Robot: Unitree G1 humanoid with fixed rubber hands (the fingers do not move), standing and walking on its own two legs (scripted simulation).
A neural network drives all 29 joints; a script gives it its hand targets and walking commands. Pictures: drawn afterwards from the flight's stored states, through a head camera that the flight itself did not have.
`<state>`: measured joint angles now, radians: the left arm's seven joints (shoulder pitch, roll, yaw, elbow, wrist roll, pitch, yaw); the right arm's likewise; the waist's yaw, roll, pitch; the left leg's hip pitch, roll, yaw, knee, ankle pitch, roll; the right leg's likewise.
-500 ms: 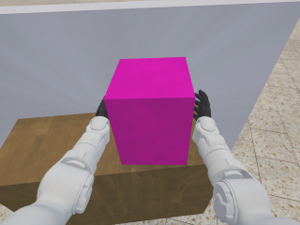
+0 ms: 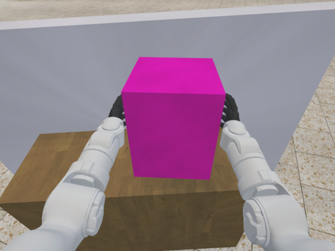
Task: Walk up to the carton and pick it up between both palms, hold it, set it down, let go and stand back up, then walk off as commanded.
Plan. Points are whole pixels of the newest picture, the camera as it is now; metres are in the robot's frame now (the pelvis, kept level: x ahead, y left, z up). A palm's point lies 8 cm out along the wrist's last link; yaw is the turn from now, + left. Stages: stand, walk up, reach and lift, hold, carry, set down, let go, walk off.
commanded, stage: reach and lift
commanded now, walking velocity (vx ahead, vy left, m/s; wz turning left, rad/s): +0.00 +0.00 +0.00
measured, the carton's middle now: (173, 116) +0.43 +0.00 +0.13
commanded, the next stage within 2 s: hold in 0.88 s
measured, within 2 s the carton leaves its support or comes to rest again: neither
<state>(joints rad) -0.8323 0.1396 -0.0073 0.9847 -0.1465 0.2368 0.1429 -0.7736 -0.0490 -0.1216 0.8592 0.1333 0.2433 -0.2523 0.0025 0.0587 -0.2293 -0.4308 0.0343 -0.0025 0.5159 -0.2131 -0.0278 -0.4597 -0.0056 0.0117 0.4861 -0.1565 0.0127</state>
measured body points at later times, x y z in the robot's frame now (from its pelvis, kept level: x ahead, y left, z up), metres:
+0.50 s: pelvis +0.00 +0.01 +0.00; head -0.04 +0.00 +0.45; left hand +0.41 +0.15 +0.16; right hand +0.41 -0.14 +0.14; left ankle +0.02 +0.14 -0.73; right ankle +0.05 -0.13 -0.73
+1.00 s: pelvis +0.00 +0.02 +0.01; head -0.03 +0.00 +0.46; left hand +0.42 +0.16 +0.18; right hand +0.41 -0.13 +0.16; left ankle +0.02 +0.14 -0.73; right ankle +0.05 -0.13 -0.73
